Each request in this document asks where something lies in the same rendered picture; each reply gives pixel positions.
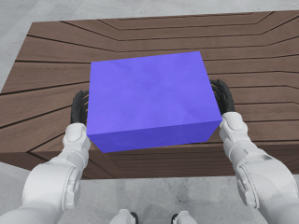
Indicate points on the robot right hand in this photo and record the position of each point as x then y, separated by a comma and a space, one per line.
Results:
223, 96

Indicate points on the right robot forearm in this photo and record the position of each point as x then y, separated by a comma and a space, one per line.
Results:
238, 146

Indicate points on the left robot forearm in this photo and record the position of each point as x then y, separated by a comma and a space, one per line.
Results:
75, 152

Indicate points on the robot left shin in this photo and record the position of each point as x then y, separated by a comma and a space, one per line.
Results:
124, 211

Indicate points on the carton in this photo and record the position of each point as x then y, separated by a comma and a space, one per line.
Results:
153, 101

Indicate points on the robot left upper arm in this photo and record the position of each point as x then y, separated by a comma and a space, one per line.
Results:
50, 191

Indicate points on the left robot thigh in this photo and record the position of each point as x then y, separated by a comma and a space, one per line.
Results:
122, 219

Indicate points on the robot right upper arm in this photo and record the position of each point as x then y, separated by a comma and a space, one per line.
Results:
268, 187

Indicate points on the robot left hand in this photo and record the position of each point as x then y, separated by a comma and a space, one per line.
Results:
78, 109

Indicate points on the pedestal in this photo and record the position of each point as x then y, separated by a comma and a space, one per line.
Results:
256, 54

